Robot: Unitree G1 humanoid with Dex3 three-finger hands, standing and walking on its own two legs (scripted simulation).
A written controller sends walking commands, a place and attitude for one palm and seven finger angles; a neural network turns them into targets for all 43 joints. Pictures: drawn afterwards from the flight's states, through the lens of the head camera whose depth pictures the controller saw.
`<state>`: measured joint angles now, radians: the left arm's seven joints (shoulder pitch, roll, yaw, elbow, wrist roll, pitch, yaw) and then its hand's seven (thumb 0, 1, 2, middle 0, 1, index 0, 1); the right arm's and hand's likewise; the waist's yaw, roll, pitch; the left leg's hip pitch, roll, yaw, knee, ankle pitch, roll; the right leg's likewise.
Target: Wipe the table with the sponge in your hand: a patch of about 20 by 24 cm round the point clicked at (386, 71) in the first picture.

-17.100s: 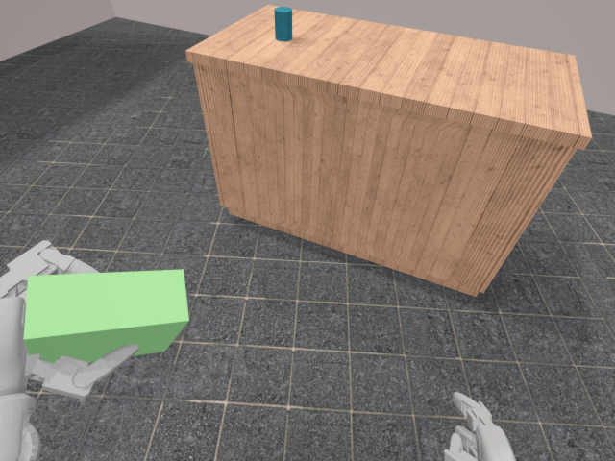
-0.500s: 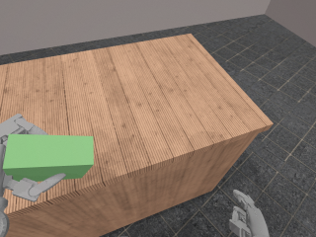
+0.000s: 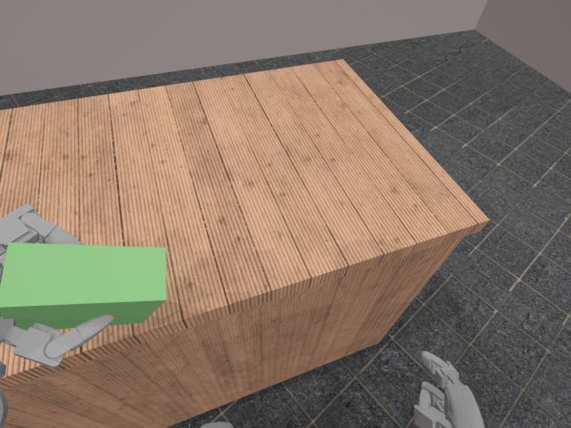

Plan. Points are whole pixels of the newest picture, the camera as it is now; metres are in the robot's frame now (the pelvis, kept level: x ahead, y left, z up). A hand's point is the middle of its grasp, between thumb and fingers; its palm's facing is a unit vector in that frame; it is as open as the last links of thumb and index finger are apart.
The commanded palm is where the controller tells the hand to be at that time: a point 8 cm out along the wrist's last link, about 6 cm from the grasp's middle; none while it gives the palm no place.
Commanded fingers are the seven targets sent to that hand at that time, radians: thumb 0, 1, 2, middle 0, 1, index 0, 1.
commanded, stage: shuffle to correct the standing spot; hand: left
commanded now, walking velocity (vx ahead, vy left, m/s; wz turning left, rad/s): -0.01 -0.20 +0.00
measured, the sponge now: (111, 290) +0.23 +0.20 +0.14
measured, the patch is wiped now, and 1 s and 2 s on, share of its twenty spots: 0.00 0.00 0.00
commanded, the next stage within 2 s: none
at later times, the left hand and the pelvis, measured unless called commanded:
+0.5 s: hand (68, 277) +0.22 +0.23 +0.16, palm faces +0.30 -0.85 -0.43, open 9.7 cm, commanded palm +0.16 +0.28 +0.18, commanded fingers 0.00 0.10 1.30 -1.20 -1.60 -1.20 -1.60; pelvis +0.01 -0.01 +0.00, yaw +1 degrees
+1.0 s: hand (71, 279) +0.22 +0.23 +0.16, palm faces +0.30 -0.84 -0.45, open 9.7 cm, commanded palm +0.16 +0.27 +0.18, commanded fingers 0.00 0.10 1.30 -1.20 -1.60 -1.20 -1.60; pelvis +0.01 -0.01 +0.00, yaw +1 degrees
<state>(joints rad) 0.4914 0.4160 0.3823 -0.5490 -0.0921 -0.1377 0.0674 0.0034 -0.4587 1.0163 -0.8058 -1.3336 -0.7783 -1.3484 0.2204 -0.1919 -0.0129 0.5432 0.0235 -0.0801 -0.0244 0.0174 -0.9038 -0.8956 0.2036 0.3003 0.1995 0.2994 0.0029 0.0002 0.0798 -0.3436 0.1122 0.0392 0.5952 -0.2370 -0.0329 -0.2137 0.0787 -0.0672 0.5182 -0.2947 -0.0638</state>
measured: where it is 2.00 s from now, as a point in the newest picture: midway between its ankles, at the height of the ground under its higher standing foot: outside the picture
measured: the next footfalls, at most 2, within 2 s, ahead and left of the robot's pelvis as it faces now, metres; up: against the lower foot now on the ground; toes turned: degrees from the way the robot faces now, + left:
none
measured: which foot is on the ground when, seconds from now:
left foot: down 0.00-1.00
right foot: down 0.00-1.00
